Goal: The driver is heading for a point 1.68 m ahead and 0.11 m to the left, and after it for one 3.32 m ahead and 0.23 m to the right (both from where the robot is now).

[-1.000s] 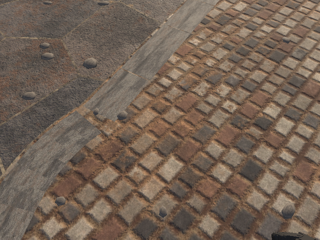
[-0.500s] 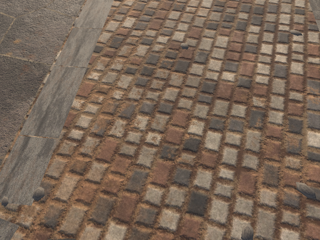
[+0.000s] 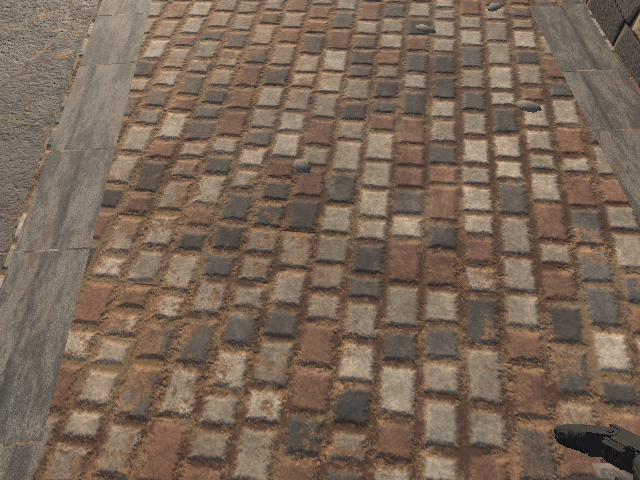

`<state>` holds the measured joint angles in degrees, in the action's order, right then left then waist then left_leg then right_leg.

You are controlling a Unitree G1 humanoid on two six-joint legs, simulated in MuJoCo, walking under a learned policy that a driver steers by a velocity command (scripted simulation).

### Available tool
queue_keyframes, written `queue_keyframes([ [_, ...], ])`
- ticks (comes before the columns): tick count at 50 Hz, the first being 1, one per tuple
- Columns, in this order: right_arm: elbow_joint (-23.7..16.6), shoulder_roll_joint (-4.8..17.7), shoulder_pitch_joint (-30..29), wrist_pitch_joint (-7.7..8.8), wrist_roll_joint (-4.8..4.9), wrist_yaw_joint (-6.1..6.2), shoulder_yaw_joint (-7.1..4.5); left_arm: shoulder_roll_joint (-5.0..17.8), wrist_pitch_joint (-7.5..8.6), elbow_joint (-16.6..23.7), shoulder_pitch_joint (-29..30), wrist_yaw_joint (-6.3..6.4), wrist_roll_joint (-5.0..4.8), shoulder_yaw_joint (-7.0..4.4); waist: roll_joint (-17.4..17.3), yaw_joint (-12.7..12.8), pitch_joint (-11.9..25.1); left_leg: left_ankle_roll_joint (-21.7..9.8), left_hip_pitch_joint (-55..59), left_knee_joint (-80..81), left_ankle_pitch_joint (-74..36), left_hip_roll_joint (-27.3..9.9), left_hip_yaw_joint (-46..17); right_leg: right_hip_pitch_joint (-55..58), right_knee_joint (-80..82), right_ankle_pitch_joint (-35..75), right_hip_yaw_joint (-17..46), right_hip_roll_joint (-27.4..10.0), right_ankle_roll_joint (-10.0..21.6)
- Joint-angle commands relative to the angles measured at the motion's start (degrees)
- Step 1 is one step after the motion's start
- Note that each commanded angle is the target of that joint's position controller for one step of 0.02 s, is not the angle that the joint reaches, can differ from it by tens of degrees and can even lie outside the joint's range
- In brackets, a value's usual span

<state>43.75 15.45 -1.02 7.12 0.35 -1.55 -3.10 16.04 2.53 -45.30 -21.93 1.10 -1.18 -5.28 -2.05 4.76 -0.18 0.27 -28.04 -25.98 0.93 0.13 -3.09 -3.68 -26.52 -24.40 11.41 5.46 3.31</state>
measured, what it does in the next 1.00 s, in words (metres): walks ahead: left foot, then right foot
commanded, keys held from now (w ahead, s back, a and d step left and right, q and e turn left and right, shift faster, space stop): w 1.00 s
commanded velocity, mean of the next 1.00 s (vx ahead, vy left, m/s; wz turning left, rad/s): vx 0.50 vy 0.00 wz -0.13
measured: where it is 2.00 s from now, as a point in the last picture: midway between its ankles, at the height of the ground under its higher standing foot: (412, 264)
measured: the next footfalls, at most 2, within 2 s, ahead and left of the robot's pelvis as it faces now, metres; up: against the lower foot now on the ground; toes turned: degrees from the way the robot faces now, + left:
left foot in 0.02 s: +0.18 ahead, +0.13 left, +0.00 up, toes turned -4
right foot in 0.50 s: +0.42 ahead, -0.16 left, +0.00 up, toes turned -7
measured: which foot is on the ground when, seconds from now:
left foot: up 0.00-0.00, down 0.02-0.52, up 0.54-1.00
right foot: down 0.00-0.02, up 0.04-0.48, down 0.50-1.00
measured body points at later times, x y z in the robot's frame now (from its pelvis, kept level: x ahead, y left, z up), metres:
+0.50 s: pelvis +0.27 -0.03 +0.00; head +0.30 -0.03 +0.45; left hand +0.54 +0.17 -0.06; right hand +0.21 -0.31 -0.13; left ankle +0.14 +0.13 -0.73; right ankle +0.38 -0.15 -0.73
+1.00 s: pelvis +0.53 -0.04 +0.00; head +0.57 -0.04 +0.45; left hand +0.55 +0.24 -0.12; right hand +0.74 -0.29 -0.08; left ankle +0.70 +0.06 -0.72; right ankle +0.38 -0.15 -0.73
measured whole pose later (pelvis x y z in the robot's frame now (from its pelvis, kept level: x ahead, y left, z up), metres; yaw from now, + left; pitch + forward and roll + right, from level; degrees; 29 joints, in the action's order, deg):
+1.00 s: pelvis +0.53 -0.04 +0.00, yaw -5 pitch +3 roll -2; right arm 43.6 15.0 1.3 4.6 0.7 -2.9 -1.3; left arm 16.7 3.4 -49.4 -22.7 0.1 -1.1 -3.9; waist -2.0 4.6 -0.5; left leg -2.2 -31.6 -29.6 1.0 -3.0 0.3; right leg 3.0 -15.4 -20.9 -2.5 1.5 0.2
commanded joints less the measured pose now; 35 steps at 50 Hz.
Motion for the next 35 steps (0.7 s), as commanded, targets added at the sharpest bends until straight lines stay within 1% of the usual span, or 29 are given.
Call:
queue_keyframes([
  [1,-0.6,11.6,13.8,1.73,-1.35,0.45,-3.87,3.4,0.48,4.6,2.9,0.07,0.90,0.02,6.3,-10.4,11.2,-6.0,26.9,-0.7,2.9,-8.0,-5.9,-9.7,-16.5,23.3,5.8,-8.3,3.7],
  [2,1.5,16.9,22.0,1.07,-2.25,0.56,-5.29,-0.2,1.20,5.4,-5.4,0.04,-0.31,1.03,-10.6,-8.3,19.5,-15.7,47.7,2.9,12.4,-20.9,-31.0,-29.5,-36.9,3.5,-1.5,0.1,-1.1],
  [3,2.7,13.0,23.1,0.66,-0.34,-0.05,-4.56,3.5,1.54,4.3,-7.4,0.12,-1.31,0.87,-14.8,-8.6,19.1,-17.8,49.4,8.7,26.5,-24.2,-44.5,-39.4,-46.1,-9.1,-0.5,-1.7,-1.7],
  [4,1.7,8.5,19.6,0.30,0.36,-0.04,-3.29,7.7,1.48,4.4,-2.0,0.01,-1.39,-0.10,-7.8,-9.7,10.2,-15.1,42.3,9.9,30.4,-21.6,-37.0,-42.8,-49.4,-4.9,0.2,-4.3,-1.7],
  [5,0.9,6.9,16.2,-0.30,-0.14,0.07,-2.64,7.9,1.38,5.5,3.1,0.04,-0.62,-0.09,-3.1,-9.2,5.5,-13.0,34.7,10.2,26.1,-19.0,-28.6,-41.8,-48.8,-0.7,-2.3,-6.5,-1.6],
  [6,1.0,5.8,13.8,-0.68,-0.66,0.08,-2.14,7.2,1.54,6.5,6.3,-0.06,0.24,-0.09,-1.6,-8.1,1.4,-12.6,27.4,11.7,19.9,-16.7,-23.1,-40.5,-45.2,2.2,-3.1,-8.0,-1.4],
  [7,1.1,4.8,12.7,-0.62,-1.16,0.18,-1.63,6.5,1.51,6.9,6.8,-0.26,0.50,-0.21,-2.5,-6.5,0.4,-11.9,23.3,12.9,14.9,-14.8,-19.0,-37.7,-41.8,4.3,-3.2,-9.7,-1.1],
  [8,1.4,4.6,12.5,-0.53,-1.21,0.21,-1.50,5.3,1.41,6.8,6.0,-0.47,0.29,-0.01,-3.6,-5.6,0.4,-11.8,20.9,14.0,11.7,-13.6,-16.4,-35.3,-39.4,5.1,-4.1,-10.5,-1.1],
  [9,1.9,4.9,13.0,-0.38,-0.85,0.23,-1.55,4.1,1.31,6.7,5.5,-0.62,0.25,0.29,-4.0,-5.1,0.7,-12.4,20.0,14.9,8.9,-13.2,-14.5,-34.4,-37.2,5.4,-5.1,-11.0,-1.3],
  [10,2.3,5.8,13.7,-0.20,-0.49,0.31,-1.76,3.4,1.26,7.2,6.2,-0.69,0.44,0.61,-3.9,-5.1,0.6,-13.1,19.7,15.9,6.1,-13.4,-12.8,-34.7,-34.7,6.5,-6.0,-11.4,-1.6],
  [12,3.0,8.1,14.7,-0.20,-0.09,0.64,-2.29,2.5,1.44,8.5,9.4,-0.78,0.90,1.25,-2.7,-5.6,0.3,-13.8,19.7,17.4,1.5,-13.7,-9.9,-35.5,-28.1,10.9,-7.3,-12.2,-2.5],
  [15,3.7,9.4,16.3,-0.85,0.48,0.96,-2.49,1.4,1.89,9.6,14.7,-1.35,0.72,2.05,-2.2,-7.3,-0.3,-12.2,19.2,18.0,-1.3,-11.7,-4.3,-32.5,-16.7,20.2,-9.3,-11.5,-2.9],
  [17,4.4,10.0,18.4,-1.27,0.88,0.96,-2.45,1.5,2.06,10.4,18.1,-1.81,0.36,2.21,-2.4,-8.7,-0.9,-11.3,19.5,17.5,-1.6,-11.1,-2.2,-29.9,-11.2,24.2,-10.7,-10.2,-3.2],
  [19,5.4,10.4,20.9,-1.80,1.15,0.91,-2.39,1.9,2.17,11.4,21.2,-2.29,-0.02,2.20,-2.6,-9.7,-1.6,-10.9,21.8,16.6,-1.3,-12.4,-2.3,-29.3,-7.9,24.7,-11.3,-9.4,-3.0],
  [21,6.1,10.9,22.2,-2.44,1.35,0.93,-2.41,2.7,2.34,12.4,23.1,-2.79,-0.18,2.04,-3.1,-9.7,-2.3,-10.2,25.0,14.9,-2.2,-14.1,-3.0,-29.0,-5.3,22.1,-11.4,-8.7,-1.8],
  [22,6.4,11.3,22.3,-2.79,1.44,1.02,-2.51,3.3,2.44,12.7,23.0,-3.01,-0.17,1.85,-3.5,-9.0,-2.3,-9.8,26.3,13.6,-4.0,-14.8,-3.1,-27.9,-4.1,20.3,-11.6,-8.3,-1.0],
  [23,6.5,11.9,21.8,-3.14,1.48,1.14,-2.62,4.2,2.54,12.3,21.1,-3.08,-0.06,1.44,-3.8,-7.3,-1.4,-9.1,27.0,11.1,-8.6,-15.0,-2.7,-24.3,-2.5,19.2,-12.3,-7.4,-0.1],
  [24,6.4,11.9,21.0,-3.38,1.64,1.30,-2.52,5.6,2.55,10.9,16.3,-2.93,0.31,0.57,-3.3,-4.2,1.3,-7.9,26.5,5.3,-17.0,-13.5,-0.6,-16.7,-0.3,19.7,-13.7,-6.0,1.2],
  [25,6.2,10.4,21.3,-3.41,1.28,1.42,-1.91,8.4,2.42,8.4,8.0,-2.47,0.66,-0.89,-2.1,-0.5,6.7,-6.2,22.8,-5.0,-20.7,-10.6,2.1,-4.1,-0.4,20.4,-13.2,-6.2,3.0],
  [26,4.3,7.0,21.0,-3.03,-0.56,1.52,-0.42,13.1,2.02,6.8,-2.8,-1.69,1.41,-2.19,5.9,3.4,15.7,-3.6,10.7,-24.2,-4.6,-7.2,5.1,12.9,-2.3,23.0,0.6,-18.5,7.3],
  [27,3.3,1.7,26.7,-1.70,-0.12,1.22,1.14,16.3,1.69,6.0,-3.8,-2.04,1.29,-2.50,20.5,-0.5,21.0,-1.1,-9.7,-41.1,30.9,1.7,3.2,26.2,5.0,11.4,25.9,-28.8,15.4],
  [28,3.8,8.0,22.8,-0.87,1.13,0.89,-0.34,10.9,1.76,6.3,-3.5,-2.25,0.79,-1.12,13.3,1.6,17.5,-1.8,-16.3,-47.1,32.0,-1.4,-2.3,23.5,7.9,5.0,27.0,-27.2,13.8],
  [29,2.1,9.7,18.1,-0.43,1.93,0.63,-0.86,9.1,1.96,6.6,0.2,-2.25,0.63,-0.31,10.9,0.9,10.3,-2.5,-18.9,-47.2,26.6,-3.8,-1.2,16.9,8.8,7.9,19.0,-25.2,11.9],
  [30,2.0,8.9,16.2,-0.50,1.45,0.83,-0.75,7.9,2.04,7.0,3.8,-2.39,0.92,0.14,6.9,-0.8,6.7,-2.3,-16.8,-44.8,21.7,-6.0,-0.2,9.6,10.0,13.7,13.2,-22.7,11.1],
  [31,2.0,8.5,15.5,-0.84,0.55,0.91,-0.95,6.6,2.13,7.2,6.6,-2.62,1.27,0.48,6.1,-2.5,4.0,-1.9,-14.5,-41.6,18.7,-7.3,-0.2,3.6,11.9,18.1,9.2,-20.9,10.8],
  [32,2.2,7.7,16.6,-1.48,0.47,0.81,-0.98,5.7,2.39,7.3,8.1,-2.68,1.65,0.72,7.2,-4.4,3.3,-1.5,-11.0,-39.8,16.8,-8.4,-0.7,-0.5,13.7,20.5,6.6,-19.7,10.6],
  [33,2.5,6.6,17.4,-2.13,0.55,0.81,-0.82,5.5,2.74,7.0,8.7,-2.73,1.52,0.67,7.4,-5.4,3.1,-1.1,-9.1,-38.3,15.7,-8.6,-0.5,-2.9,15.4,21.5,4.9,-19.1,10.8],
  [34,2.5,5.7,17.4,-2.71,0.44,0.91,-0.65,5.8,3.16,6.5,8.8,-2.70,1.27,0.55,7.1,-6.0,2.6,-0.6,-8.6,-36.8,14.6,-8.6,-0.2,-4.5,16.6,23.3,3.1,-18.8,11.2],
  [35,2.1,5.3,16.3,-3.10,0.18,1.03,-0.56,6.4,3.46,6.0,8.5,-2.57,1.17,0.34,6.6,-6.2,1.7,0.0,-9.4,-34.8,12.7,-8.7,-0.1,-5.4,17.6,24.7,1.5,-18.7,11.5],
])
